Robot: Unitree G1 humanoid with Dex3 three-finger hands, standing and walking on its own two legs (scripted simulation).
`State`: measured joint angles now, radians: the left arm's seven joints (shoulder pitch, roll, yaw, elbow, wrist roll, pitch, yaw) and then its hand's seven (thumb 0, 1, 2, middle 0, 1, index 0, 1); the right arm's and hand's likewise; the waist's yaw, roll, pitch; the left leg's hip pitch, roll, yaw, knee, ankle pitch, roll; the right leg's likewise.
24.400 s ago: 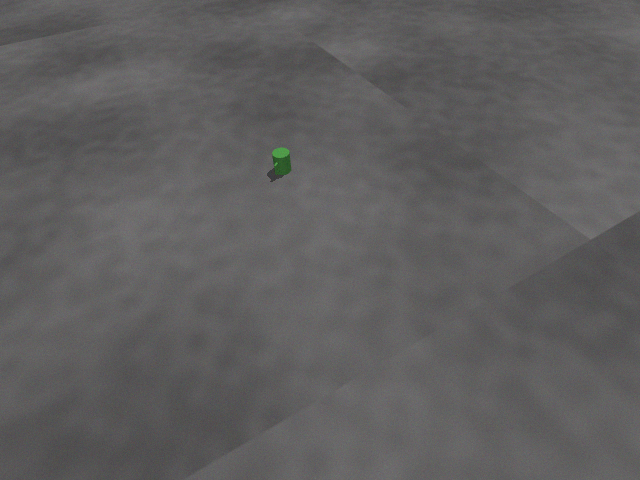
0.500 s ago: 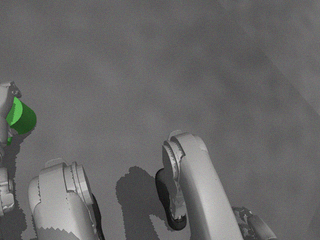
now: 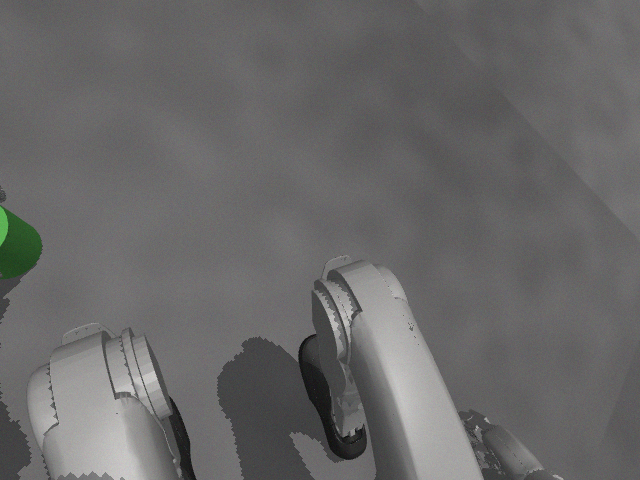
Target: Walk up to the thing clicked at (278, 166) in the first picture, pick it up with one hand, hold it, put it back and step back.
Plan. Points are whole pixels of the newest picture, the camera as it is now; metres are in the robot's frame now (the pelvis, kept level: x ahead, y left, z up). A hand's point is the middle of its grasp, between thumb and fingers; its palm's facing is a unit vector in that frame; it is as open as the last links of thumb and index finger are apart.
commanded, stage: open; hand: left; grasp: from above
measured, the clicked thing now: out of the picture +0.43 +0.33 -0.25
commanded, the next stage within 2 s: withdraw in 0.96 s
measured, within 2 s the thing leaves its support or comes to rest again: neither
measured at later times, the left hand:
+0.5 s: hand out of the picture +0.44 +0.33 -0.21, palm faces -0.44 -0.12 -0.89, open 13.7 cm
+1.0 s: hand out of the picture +0.44 +0.33 -0.21, palm faces -0.44 -0.13 -0.89, open 13.7 cm
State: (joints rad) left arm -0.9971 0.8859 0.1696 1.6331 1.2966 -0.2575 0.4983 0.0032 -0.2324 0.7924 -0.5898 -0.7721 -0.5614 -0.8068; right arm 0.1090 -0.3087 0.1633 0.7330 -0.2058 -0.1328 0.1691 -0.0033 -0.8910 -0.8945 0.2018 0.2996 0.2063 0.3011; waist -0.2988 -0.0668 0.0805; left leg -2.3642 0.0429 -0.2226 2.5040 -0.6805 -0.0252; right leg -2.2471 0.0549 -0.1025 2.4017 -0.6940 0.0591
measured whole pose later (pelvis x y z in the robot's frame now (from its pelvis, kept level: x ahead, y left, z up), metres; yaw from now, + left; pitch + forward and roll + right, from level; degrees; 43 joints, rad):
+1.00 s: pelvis +0.00 +0.00 +0.00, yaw -1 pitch +29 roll -12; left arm -0.98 0.90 0.15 1.60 1.27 -0.23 0.51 0.01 -0.51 1.04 -0.09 -1.13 -0.10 -1.11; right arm 0.11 -0.31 0.19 0.73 -0.21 -0.17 0.20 0.00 -0.89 -0.90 0.20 0.30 0.21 0.30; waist -0.31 -0.08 0.09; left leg -2.36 0.04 -0.24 2.50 -0.68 -0.02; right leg -2.23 0.06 -0.12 2.38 -0.69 0.06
